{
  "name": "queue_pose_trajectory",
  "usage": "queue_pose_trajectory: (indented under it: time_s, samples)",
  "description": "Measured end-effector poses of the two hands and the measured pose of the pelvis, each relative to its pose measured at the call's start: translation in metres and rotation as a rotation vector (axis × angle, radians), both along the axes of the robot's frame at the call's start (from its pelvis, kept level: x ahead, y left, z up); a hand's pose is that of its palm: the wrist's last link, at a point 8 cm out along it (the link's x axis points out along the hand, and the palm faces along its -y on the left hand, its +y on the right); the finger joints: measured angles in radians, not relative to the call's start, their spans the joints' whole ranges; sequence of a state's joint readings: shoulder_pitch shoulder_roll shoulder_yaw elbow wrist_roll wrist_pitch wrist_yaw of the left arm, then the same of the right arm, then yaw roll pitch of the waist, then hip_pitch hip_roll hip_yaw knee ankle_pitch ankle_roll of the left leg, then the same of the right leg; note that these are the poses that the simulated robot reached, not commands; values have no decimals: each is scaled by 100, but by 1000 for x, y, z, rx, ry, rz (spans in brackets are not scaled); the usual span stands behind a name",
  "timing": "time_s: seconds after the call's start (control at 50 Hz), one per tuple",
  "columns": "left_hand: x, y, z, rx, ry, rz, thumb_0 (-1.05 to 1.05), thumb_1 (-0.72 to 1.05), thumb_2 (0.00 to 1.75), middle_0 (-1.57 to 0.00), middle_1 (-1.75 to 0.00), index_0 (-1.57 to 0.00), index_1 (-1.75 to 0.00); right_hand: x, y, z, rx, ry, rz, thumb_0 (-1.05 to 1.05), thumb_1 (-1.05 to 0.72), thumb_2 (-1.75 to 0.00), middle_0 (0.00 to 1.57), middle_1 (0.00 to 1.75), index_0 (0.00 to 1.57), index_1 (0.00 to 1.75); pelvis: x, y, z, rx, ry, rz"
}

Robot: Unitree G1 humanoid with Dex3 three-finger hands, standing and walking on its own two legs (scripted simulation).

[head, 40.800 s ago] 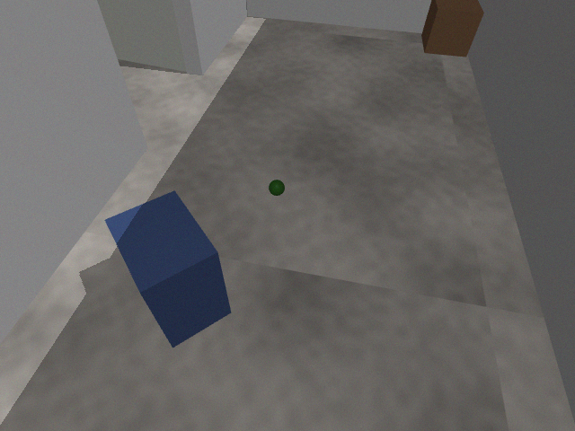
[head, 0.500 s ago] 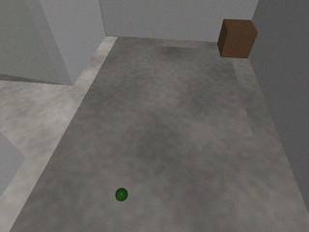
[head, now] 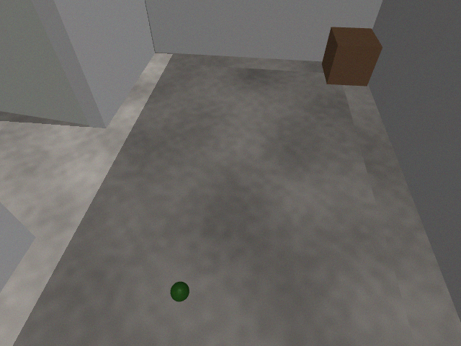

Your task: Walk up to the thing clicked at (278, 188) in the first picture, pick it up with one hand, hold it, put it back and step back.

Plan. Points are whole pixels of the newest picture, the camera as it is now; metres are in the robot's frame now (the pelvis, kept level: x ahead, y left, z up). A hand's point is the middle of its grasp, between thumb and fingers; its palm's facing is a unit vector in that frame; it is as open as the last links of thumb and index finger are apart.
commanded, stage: stand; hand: left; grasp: from above
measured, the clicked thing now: (179, 291) +0.48 +0.22 -0.74
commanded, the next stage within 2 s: step back in 0.56 s
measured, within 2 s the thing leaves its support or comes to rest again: neither
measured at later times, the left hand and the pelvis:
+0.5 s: hand out of the picture +0.07 +0.24 -0.16, palm faces +0.00 -0.94 -0.34, open 7.3 cm; pelvis +0.00 +0.00 +0.00, yaw +0 degrees
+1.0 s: hand out of the picture +0.08 +0.31 -0.18, palm faces -0.05 -0.92 -0.38, open 7.3 cm; pelvis -0.07 +0.05 -0.02, yaw -1 degrees
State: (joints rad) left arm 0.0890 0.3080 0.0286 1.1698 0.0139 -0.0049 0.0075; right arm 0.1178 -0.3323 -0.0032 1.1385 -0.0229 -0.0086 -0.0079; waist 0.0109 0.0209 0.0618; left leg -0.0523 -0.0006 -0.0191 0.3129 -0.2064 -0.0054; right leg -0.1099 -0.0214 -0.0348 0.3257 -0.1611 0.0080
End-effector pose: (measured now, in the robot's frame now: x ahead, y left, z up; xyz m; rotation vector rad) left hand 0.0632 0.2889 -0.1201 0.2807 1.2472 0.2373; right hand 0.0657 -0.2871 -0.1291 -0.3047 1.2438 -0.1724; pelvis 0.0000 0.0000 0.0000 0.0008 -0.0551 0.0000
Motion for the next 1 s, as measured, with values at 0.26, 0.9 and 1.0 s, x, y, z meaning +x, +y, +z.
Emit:
queue_pose_trajectory:
  time_s: [0.26, 0.9, 1.0]
  samples:
    - [0, -1, 0, 0, 7, -9, 0, 91, 90, -20, -30, -21, -30, -1, -3, 0, 2, 9, 0, 0, -91, -89, 20, 30, 21, 30, 1, -2, 0, 0, 8, -2]
    - [21, 63, -24, 50, -99, -95, 0, 91, 90, -21, -30, -21, -30, -56, -1, 3, -128, 39, -33, 0, -91, -89, 20, 30, 20, 30, -55, 42, -29, -11, 41, -2]
    - [14, 66, -24, 43, -97, -115, 0, 91, 90, -20, -30, -21, -30, -96, 19, 10, -123, 90, -52, 0, -91, -89, 20, 30, 21, 30, -69, 49, -21, -17, 33, -19]
